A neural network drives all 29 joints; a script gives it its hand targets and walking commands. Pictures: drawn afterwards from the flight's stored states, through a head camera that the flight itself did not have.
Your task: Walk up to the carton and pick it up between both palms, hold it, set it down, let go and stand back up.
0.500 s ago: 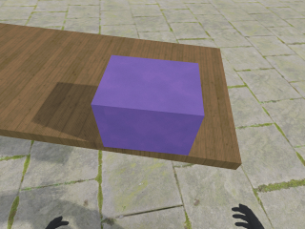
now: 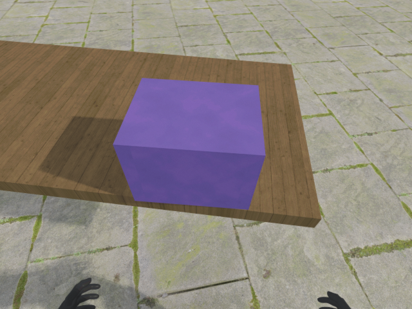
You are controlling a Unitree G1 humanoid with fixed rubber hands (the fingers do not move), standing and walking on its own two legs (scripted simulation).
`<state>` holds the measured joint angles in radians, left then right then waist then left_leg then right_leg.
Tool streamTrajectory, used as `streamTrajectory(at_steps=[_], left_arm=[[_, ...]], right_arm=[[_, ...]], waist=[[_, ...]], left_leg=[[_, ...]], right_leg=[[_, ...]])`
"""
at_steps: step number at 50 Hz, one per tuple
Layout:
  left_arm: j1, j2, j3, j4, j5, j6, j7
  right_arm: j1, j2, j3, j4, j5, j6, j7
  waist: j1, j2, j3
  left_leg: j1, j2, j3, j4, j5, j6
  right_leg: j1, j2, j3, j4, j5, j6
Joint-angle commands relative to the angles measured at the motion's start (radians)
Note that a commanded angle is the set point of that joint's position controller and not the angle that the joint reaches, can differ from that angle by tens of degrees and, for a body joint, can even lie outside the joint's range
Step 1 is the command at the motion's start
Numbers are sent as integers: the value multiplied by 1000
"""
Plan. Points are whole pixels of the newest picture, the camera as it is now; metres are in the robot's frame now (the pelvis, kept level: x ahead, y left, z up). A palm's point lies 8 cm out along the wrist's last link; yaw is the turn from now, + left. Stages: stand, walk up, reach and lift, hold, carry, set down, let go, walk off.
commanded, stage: walk up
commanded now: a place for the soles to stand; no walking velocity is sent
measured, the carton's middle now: (195, 144) +0.47 +0.03 +0.03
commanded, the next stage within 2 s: stand in 0.18 s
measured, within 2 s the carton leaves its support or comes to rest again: neither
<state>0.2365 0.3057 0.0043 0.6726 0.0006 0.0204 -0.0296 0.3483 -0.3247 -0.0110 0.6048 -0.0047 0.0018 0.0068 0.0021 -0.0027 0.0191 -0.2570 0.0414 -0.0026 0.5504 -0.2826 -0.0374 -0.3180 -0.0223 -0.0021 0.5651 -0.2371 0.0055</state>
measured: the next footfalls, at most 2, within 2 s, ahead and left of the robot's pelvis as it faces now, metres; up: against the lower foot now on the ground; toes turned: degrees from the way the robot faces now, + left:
none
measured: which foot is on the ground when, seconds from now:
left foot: down 0.00-1.00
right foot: down 0.00-1.00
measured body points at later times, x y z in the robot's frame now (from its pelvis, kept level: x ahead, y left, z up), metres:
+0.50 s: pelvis +0.01 +0.01 +0.00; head +0.02 +0.01 +0.45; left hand +0.12 +0.28 -0.10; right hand +0.13 -0.26 -0.10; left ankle +0.01 +0.15 -0.73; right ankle +0.04 -0.12 -0.73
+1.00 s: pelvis +0.02 -0.01 +0.01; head +0.02 +0.01 +0.46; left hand +0.19 +0.26 -0.06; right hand +0.18 -0.26 -0.06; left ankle +0.01 +0.15 -0.73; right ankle +0.04 -0.12 -0.73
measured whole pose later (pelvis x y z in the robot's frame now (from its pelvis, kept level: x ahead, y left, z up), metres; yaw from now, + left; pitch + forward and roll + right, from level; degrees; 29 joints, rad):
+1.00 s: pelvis +0.02 -0.01 +0.01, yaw +0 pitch -6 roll +0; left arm 0.18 0.27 0.10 0.43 0.00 0.23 0.00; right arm 0.19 -0.23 -0.03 0.70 -0.02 -0.20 0.01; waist 0.01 -0.04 0.09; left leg -0.06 0.06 -0.01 0.39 -0.23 -0.04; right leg -0.13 -0.01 -0.01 0.43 -0.21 0.00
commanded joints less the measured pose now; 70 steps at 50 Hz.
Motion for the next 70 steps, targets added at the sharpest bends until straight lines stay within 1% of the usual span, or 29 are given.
streamTrajectory(at_steps=[1,8,13,22,33,34,35,36,38,40,41,42,44,45,49,51,55,59,63,70], left_arm=[[-15,134,37,-71,1,-24,10],[-2,121,32,-63,1,-28,12],[2,119,30,-59,2,-27,14],[10,122,30,-55,2,-26,17],[19,125,31,-54,2,-28,18],[-352,126,83,-232,-9,114,53],[-243,56,63,-225,21,175,71],[-187,27,68,-200,40,194,63],[-168,59,84,-257,25,211,57],[-101,79,101,-295,5,219,51],[-72,92,121,-303,4,218,49],[-48,102,136,-308,4,215,47],[-28,113,149,-303,3,210,40],[-28,114,152,-300,4,208,36],[-69,114,156,-335,2,196,26],[-79,109,152,-369,-7,178,28],[-53,95,135,-430,-32,129,34],[1,76,113,-469,-60,83,40],[40,56,93,-500,-85,47,51],[69,28,79,-558,-107,-1,74]], right_arm=[[17,-107,-33,-65,0,-22,1],[22,-112,-32,-56,2,-28,1],[21,-110,-31,-54,2,-26,-1],[6,-108,-31,-56,2,-21,-1],[-8,-106,-33,-54,0,-20,0],[-424,-26,-137,103,-114,-176,9],[-342,-93,-153,168,-106,-214,36],[-307,-99,-162,214,-96,-233,42],[-266,-70,-136,187,-79,-262,37],[-216,-55,-111,135,-60,-268,31],[-200,-51,-98,119,-50,-264,27],[-190,-44,-83,104,-38,-258,23],[-187,-26,-60,71,-24,-246,11],[-187,-15,-51,52,-19,-238,5],[-182,28,-30,-40,-4,-208,-9],[-169,41,-33,-85,4,-199,-9],[-131,42,-53,-141,18,-197,-3],[-107,19,-83,-168,28,-210,9],[-105,-8,-109,-199,39,-222,26],[-87,-33,-110,-260,93,-230,53]], waist=[[6,-18,2],[9,4,-24],[6,9,-29],[4,9,-24],[4,4,-20],[26,137,-11],[-8,178,72],[6,93,40],[4,-3,-27],[3,-75,-41],[6,-100,-55],[10,-110,-67],[19,-102,-48],[24,-89,-26],[40,-27,51],[39,-6,54],[26,20,30],[22,30,11],[29,29,4],[43,21,3]], left_leg=[[-44,41,-73,-99,-8,61],[-47,52,-89,-107,58,65],[-41,52,-91,-104,86,66],[-36,47,-95,-101,96,67],[-39,37,-101,-99,82,65],[-183,30,86,-116,-197,56],[-409,59,86,-188,-298,97],[-478,57,93,-178,-226,93],[-291,22,106,-134,-82,74],[-106,-23,111,-158,32,62],[-47,-48,112,-162,79,57],[-4,-70,111,-163,113,51],[36,-96,116,-181,138,38],[45,-102,120,-197,137,33],[65,-99,133,-255,121,27],[72,-92,132,-270,130,27],[93,-78,122,-283,177,20],[113,-66,107,-285,243,5],[136,-58,90,-283,288,-11],[172,-58,75,-274,359,-33]], right_leg=[[19,-87,115,-145,-101,-47],[73,-79,82,-102,16,-42],[84,-79,69,-91,56,-38],[83,-82,56,-95,57,-35],[80,-87,49,-108,24,-36],[152,80,-70,-20,-109,-45],[344,109,-85,67,-37,-34],[430,97,-90,105,2,-31],[363,70,-73,19,28,-30],[329,56,-52,-76,81,-18],[336,44,-34,-112,122,-8],[348,32,-18,-142,159,1],[364,23,3,-183,189,12],[370,23,5,-199,181,14],[360,26,5,-251,79,6],[359,28,6,-263,63,3],[372,39,3,-275,79,-2],[374,61,-11,-283,99,-6],[350,80,-25,-293,104,-13],[325,85,-20,-313,128,-24]])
